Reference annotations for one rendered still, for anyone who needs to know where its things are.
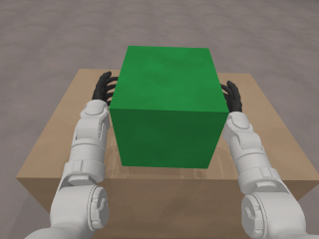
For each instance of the right robot hand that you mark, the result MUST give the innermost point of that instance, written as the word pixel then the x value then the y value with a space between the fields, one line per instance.
pixel 233 98

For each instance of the pedestal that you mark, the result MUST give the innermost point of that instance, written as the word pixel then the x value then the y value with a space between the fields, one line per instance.
pixel 148 202

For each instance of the left robot hand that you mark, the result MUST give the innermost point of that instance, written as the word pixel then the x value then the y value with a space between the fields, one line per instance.
pixel 102 87

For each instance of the left robot forearm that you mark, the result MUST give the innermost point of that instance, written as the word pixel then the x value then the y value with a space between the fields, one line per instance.
pixel 86 161

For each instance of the carton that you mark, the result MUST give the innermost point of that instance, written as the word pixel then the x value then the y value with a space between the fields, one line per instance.
pixel 168 108

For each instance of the right robot forearm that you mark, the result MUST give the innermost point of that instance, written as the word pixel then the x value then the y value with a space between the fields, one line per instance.
pixel 255 173

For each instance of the robot right upper arm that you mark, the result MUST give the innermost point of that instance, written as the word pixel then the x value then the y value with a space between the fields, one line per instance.
pixel 273 215

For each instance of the robot left upper arm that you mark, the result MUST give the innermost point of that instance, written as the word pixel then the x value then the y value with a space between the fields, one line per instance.
pixel 77 213

